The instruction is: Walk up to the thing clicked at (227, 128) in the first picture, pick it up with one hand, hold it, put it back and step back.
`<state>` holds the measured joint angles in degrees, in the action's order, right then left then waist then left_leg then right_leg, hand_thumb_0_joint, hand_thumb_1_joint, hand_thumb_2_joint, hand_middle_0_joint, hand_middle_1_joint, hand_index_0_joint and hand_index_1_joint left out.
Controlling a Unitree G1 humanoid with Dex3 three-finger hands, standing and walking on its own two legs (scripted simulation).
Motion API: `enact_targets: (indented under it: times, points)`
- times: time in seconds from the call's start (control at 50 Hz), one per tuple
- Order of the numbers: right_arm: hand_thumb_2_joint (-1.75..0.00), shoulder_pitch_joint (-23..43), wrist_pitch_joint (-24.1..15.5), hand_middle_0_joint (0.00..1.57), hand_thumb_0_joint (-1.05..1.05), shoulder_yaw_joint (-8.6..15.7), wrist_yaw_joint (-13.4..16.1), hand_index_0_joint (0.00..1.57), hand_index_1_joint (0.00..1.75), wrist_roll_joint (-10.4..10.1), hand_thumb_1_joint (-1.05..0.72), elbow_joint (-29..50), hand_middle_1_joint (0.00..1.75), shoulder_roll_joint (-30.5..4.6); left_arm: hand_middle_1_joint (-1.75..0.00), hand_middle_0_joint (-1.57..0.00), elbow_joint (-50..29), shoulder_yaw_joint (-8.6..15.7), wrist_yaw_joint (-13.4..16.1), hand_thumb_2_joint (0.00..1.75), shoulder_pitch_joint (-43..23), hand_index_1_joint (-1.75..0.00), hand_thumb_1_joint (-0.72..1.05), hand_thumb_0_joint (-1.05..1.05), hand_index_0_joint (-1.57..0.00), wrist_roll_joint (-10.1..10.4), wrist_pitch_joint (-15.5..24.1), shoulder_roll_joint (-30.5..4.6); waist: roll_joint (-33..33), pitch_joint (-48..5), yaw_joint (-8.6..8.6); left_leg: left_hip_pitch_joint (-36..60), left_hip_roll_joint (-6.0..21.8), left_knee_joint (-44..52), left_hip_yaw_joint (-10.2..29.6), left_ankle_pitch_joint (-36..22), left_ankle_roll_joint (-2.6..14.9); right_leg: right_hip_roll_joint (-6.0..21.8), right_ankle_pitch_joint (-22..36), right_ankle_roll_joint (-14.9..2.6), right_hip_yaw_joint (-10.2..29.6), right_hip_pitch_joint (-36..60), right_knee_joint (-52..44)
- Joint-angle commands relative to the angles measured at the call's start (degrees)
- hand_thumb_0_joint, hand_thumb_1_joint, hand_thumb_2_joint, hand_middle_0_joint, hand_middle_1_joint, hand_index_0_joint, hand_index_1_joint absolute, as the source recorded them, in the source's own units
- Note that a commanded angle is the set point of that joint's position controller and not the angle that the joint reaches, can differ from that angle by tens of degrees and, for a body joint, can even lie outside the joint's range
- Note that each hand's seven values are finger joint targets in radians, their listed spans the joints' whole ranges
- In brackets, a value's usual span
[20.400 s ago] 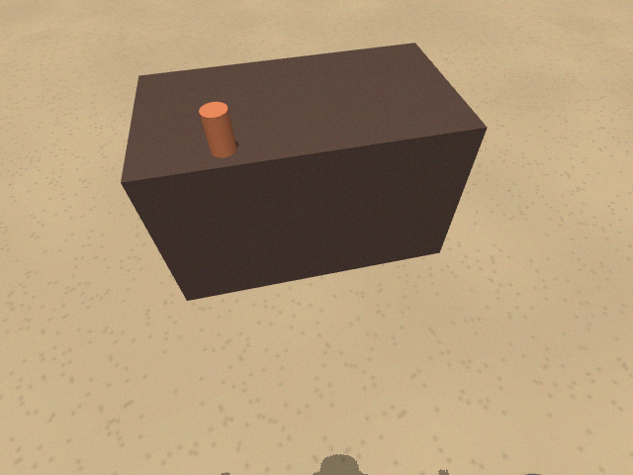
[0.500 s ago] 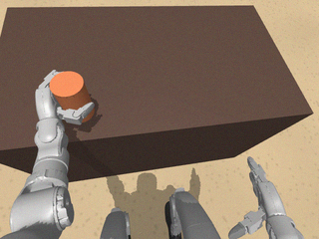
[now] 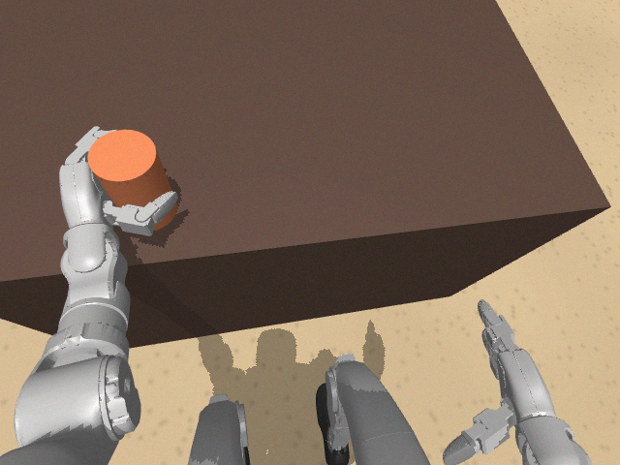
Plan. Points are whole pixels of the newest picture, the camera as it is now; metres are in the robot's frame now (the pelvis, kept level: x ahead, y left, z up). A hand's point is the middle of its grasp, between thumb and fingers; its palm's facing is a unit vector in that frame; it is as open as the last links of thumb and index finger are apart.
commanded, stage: loosen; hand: left
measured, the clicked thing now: (138, 184) +0.48 +0.16 +0.00
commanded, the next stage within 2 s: open in 0.04 s
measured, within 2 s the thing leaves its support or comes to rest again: neither
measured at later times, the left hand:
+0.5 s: hand (135, 182) +0.48 +0.16 +0.01, palm faces +0.10 -0.99 -0.01, open 13.8 cm
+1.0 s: hand (64, 131) +0.50 +0.21 +0.09, palm faces +0.16 -0.99 -0.04, open 17.3 cm
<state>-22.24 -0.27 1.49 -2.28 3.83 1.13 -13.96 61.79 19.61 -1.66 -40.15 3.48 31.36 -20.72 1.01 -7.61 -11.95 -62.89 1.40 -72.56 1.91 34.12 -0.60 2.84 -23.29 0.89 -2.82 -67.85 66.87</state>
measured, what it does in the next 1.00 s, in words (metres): stands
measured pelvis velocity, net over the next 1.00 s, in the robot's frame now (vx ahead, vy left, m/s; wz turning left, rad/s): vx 0.01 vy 0.00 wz -0.01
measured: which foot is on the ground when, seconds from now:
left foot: down 0.00-1.00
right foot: down 0.00-1.00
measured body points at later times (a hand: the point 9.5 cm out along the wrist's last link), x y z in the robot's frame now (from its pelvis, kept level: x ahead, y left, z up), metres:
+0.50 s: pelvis +0.00 +0.00 +0.00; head +0.14 +0.03 +0.42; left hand +0.47 +0.22 +0.01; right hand +0.16 -0.26 -0.01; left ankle +0.00 +0.12 -0.63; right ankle +0.07 -0.14 -0.63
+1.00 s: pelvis +0.01 +0.00 +0.02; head +0.12 +0.03 +0.46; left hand +0.48 +0.26 +0.09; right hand +0.16 -0.26 +0.01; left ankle +0.00 +0.12 -0.63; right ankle +0.07 -0.14 -0.63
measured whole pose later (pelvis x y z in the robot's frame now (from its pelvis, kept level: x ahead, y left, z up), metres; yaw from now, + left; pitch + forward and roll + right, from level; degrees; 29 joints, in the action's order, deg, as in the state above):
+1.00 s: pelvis +0.01 +0.00 +0.02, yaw +0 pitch +21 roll -2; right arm -23.3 2.2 2.4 -0.5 1.9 -0.3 -14.3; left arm 56.4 22.5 -4.9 -41.8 4.4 22.5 -26.1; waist 0.9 -7.6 -10.0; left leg -54.5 1.6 -66.5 1.2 32.8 -0.3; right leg 2.5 -22.1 1.3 -2.3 -59.7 61.2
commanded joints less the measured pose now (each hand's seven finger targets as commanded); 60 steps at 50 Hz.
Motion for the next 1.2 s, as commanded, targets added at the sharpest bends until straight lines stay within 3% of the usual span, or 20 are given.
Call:
enact_targets:
  times: [0.0, 0.08, 0.16, 0.42, 0.44, 0.5, 0.54, 0.62, 0.64, 0.68, 0.72, 0.76, 0.84, 0.94, 0.96, 1.0, 1.04, 1.12, 1.14, 1.18]
  points:
    - [-0.05, -4.28, -2.76, 0.05, 0.00, 5.72, 0.71, 0.05, 0.05, -0.55, 0.51, 10.60, 0.05, -8.72, -1.22, -1.24, -12.71, 0.30, -0.08, 0.96, -23.67, -1.21, -0.03, 0.00, -1.26, 0.21, 4.17, -10.54, -9.62, -32.16, -0.91, 13.31, -1.84, 10.16, -0.01, -23.05, -0.39, -2.62, 16.75, -2.83, 0.71, 23.67, -4.47]
    - [-0.05, -3.58, -2.85, 0.05, 0.00, 5.60, 0.84, 0.05, 0.05, -0.56, 0.50, 10.22, 0.05, -8.18, -1.02, -1.09, -13.38, 0.22, 0.03, 0.71, -23.58, -1.01, -0.21, 0.00, -1.12, 0.15, 4.10, -10.58, -9.27, -29.89, -0.43, 11.67, -2.21, 10.78, -0.60, -16.89, 0.09, -2.42, 11.61, -2.49, 1.15, 22.88, -5.65]
    - [-0.05, -3.29, -2.94, 0.05, 0.00, 5.38, 0.94, 0.05, 0.05, -0.71, 0.50, 10.71, 0.05, -8.24, -0.81, -0.87, -12.54, 0.33, -0.20, 0.58, -23.47, -0.81, -0.41, 0.00, -0.90, 0.38, 3.67, -10.41, -9.18, -29.66, -0.33, 12.07, -2.10, 10.71, -0.50, -17.95, -0.01, -2.56, 12.30, -2.55, 0.95, 22.34, -5.49]
    - [-0.06, -3.54, -3.21, 0.05, 0.00, 5.24, 0.84, 0.05, 0.05, -0.75, 0.51, 12.07, 0.05, -8.30, -0.36, -0.45, -14.86, 0.44, -0.08, 0.24, -24.17, -0.36, -0.55, 0.00, -0.45, 0.50, 3.57, -10.46, -8.05, -30.95, 0.14, 12.02, -2.35, 10.71, -0.64, -17.85, 0.09, -2.53, 12.67, -2.40, 0.99, 23.71, -5.60]
    - [-0.06, -4.01, -3.10, 0.05, 0.00, 6.12, 0.97, 0.05, 0.05, -0.80, 0.51, 11.32, 0.05, -8.74, -0.34, -0.43, -10.82, -0.47, -0.26, 0.22, -21.55, -0.34, -0.57, 0.00, -0.43, 0.39, 2.95, -8.52, -7.92, -29.89, -0.87, 12.41, -2.13, 10.77, -0.43, -18.19, -0.09, -2.59, 12.64, -2.58, 0.86, 22.58, -5.34]
    - [-0.06, -3.56, -3.31, 0.05, 0.00, 6.30, 1.09, 0.05, 0.05, -0.76, 0.51, 11.83, 0.05, -9.45, -0.24, -0.33, -13.40, 0.38, 0.07, 0.16, -22.90, -0.25, -0.60, 0.00, -0.33, 0.49, 3.22, -10.39, -8.37, -30.00, -0.50, 12.92, -2.08, 10.59, -0.31, -19.61, -0.22, -2.73, 13.51, -2.56, 0.71, 22.51, -5.23]
    - [-0.06, -4.92, -2.96, 0.05, 0.00, 5.23, 0.85, 0.05, 0.05, -0.80, 0.51, 9.82, 0.05, -7.89, -0.21, -0.29, -13.31, -1.02, -0.19, 0.14, -22.09, -0.21, -0.61, 0.00, -0.29, 0.45, 2.99, -8.15, -8.97, -30.05, -0.03, 13.50, -2.14, 10.19, -0.37, -20.66, -0.21, -2.66, 14.08, -2.72, 0.84, 21.59, -4.94]
    - [-0.05, -3.80, -3.01, 0.05, 0.00, 7.27, 1.04, 0.05, 0.05, -0.77, 0.54, 10.50, 0.05, -9.73, -0.17, -0.15, -12.58, -0.13, 0.20, 0.16, -21.73, -0.16, -0.54, 0.00, -0.15, -0.15, 2.94, -9.99, -8.15, -28.52, -0.37, 11.55, -2.12, 10.44, -0.40, -19.28, -0.17, -2.59, 13.56, -2.66, 0.99, 21.95, -4.94]
    - [-0.05, -2.36, -3.12, 0.05, 0.00, 8.02, 1.18, 0.05, 0.05, -0.85, 0.54, 14.87, 0.05, -10.97, -0.14, -0.12, -17.53, 1.69, 0.54, 0.14, -24.93, -0.14, -0.55, 0.00, -0.12, -0.42, 3.35, -13.54, -8.84, -33.99, -0.06, 13.93, -2.14, 10.39, -0.57, -20.66, -0.11, -2.48, 15.12, -2.53, 1.24, 24.65, -5.24]
    - [-0.05, -5.30, -2.35, 0.05, 0.00, 6.72, 1.15, 0.05, 0.05, -0.87, 0.55, 12.18, 0.05, -9.32, -0.12, -0.08, -14.87, 0.31, 0.43, 0.14, -22.56, -0.12, -0.53, 0.00, -0.09, -0.44, 2.65, -11.37, -8.44, -31.57, 0.16, 14.32, -2.04, 11.02, -0.46, -22.17, -0.45, -2.62, 15.89, -2.67, 0.98, 24.91, -5.22]
    - [-0.05, -4.09, -2.18, 0.05, 0.00, 8.54, 1.39, 0.05, 0.05, -1.03, 0.54, 13.86, 0.05, -11.27, -0.10, -0.06, -21.30, 3.53, 0.46, 0.13, -26.22, -0.10, -0.54, 0.00, -0.07, 0.34, 2.79, -16.48, -11.17, -36.14, 1.07, 17.03, -2.08, 11.23, -0.54, -25.90, -0.65, -2.46, 19.08, -2.68, 1.20, 27.79, -5.32]
    - [-0.05, -6.23, -1.63, 0.05, 0.00, 6.62, 1.29, 0.05, 0.05, -1.25, 0.54, 10.87, 0.05, -8.77, -0.08, -0.06, -18.40, 2.29, -0.11, 0.12, -23.45, -0.08, -0.48, 0.00, -0.06, 0.44, 1.39, -14.63, -9.82, -32.08, 1.62, 16.30, -2.09, 12.19, -0.72, -24.05, -0.46, -2.42, 17.60, -2.60, 1.29, 27.62, -6.16]
    - [-0.05, -5.10, -0.83, 0.05, 0.00, 6.70, 1.81, 0.05, 0.05, -1.58, 0.53, 9.26, 0.05, -9.06, -0.07, -0.06, -21.70, 4.24, -1.09, 0.09, -26.40, -0.07, -0.54, 0.00, -0.06, 0.51, -0.83, -19.49, -12.51, -32.91, 2.96, 19.37, -1.96, 13.96, -0.83, -25.79, -0.76, -2.31, 18.45, -2.58, 1.56, 29.57, -7.82]
    - [-0.05, -1.42, -0.54, 0.05, 0.00, 5.67, 2.66, 0.05, 0.05, -2.60, 0.54, 9.15, 0.05, -8.70, -0.05, -0.06, -18.78, 4.76, -3.77, 0.05, -25.88, -0.04, -0.55, 0.00, -0.06, 1.73, -5.63, -20.89, -9.42, -29.69, 3.57, 20.19, -1.78, 17.25, -1.27, -23.10, -0.44, -2.32, 17.00, -2.27, 1.82, 32.97, -11.68]
    - [-0.05, -4.19, -0.26, 0.05, 0.00, 3.69, 2.69, 0.05, 0.05, -2.66, 0.55, 5.89, 0.05, -6.43, -0.05, -0.06, -17.26, 4.28, -4.79, 0.05, -24.48, -0.04, -0.55, 0.00, -0.07, 1.78, -6.65, -20.53, -9.67, -28.99, 3.79, 19.86, -1.95, 17.64, -1.69, -23.45, -0.36, -2.23, 17.85, -2.16, 1.95, 34.23, -12.28]
    - [-0.05, -2.18, -0.39, 0.05, 0.00, 4.63, 3.09, 0.05, 0.05, -3.37, 0.55, 7.02, 0.05, -8.30, -0.04, -0.05, -17.36, 4.78, -6.57, 0.03, -21.88, -0.03, -0.57, 0.00, -0.07, 2.89, -8.64, -21.58, -8.92, -27.90, 4.82, 21.91, -1.67, 19.37, -1.41, -25.21, -0.63, -2.48, 18.21, -2.36, 1.50, 35.06, -13.30]
    - [-0.05, -3.28, -0.26, 0.05, 0.00, 2.37, 3.13, 0.05, 0.05, -3.83, 0.55, 4.78, 0.05, -6.59, -0.04, -0.06, -17.72, 3.53, -8.49, 0.02, -20.46, -0.02, -0.60, 0.00, -0.07, 4.09, -10.87, -19.52, -7.27, -26.50, 5.50, 22.65, -1.47, 20.66, -1.46, -26.22, -0.47, -2.66, 19.29, -2.32, 1.28, 36.71, -14.71]
    - [-0.06, -1.21, -1.09, 0.05, 0.00, 1.63, 3.42, 0.05, 0.05, -4.76, 0.55, 1.81, 0.05, -6.43, -0.06, -0.06, -19.04, 0.71, -11.34, 0.08, -18.52, -0.07, -0.59, 0.00, -0.06, 5.87, -14.56, -15.86, -6.03, -21.14, 5.87, 26.02, -0.94, 23.37, -1.49, -26.78, -0.40, -2.99, 17.61, -2.48, 0.82, 34.56, -17.47]
    - [-0.06, -3.13, -0.02, 0.05, 0.00, 5.04, 3.80, 0.05, 0.05, -5.18, 0.54, 5.59, 0.05, -9.67, -0.06, -0.07, -22.16, 1.51, -7.93, 0.06, -15.52, -0.07, -0.60, 0.00, -0.07, -1.03, -16.87, -26.05, -5.74, -23.26, 8.10, 29.86, -1.46, 26.55, -2.20, -26.93, -0.69, -2.85, 18.11, -2.28, 0.44, 38.26, -19.79]
    - [-0.06, -4.75, 1.27, 0.05, 0.00, 3.74, 3.64, 0.05, 0.05, -5.53, 0.53, 1.22, 0.05, -8.43, -0.08, -0.07, -21.22, -0.98, -5.22, 0.08, -15.30, -0.09, -0.61, 0.00, -0.07, -0.41, -19.41, -20.31, -3.75, -16.63, 7.17, 27.43, -1.68, 28.20, -2.32, -23.64, -0.41, -3.02, 15.55, -1.98, 0.49, 38.58, -21.62]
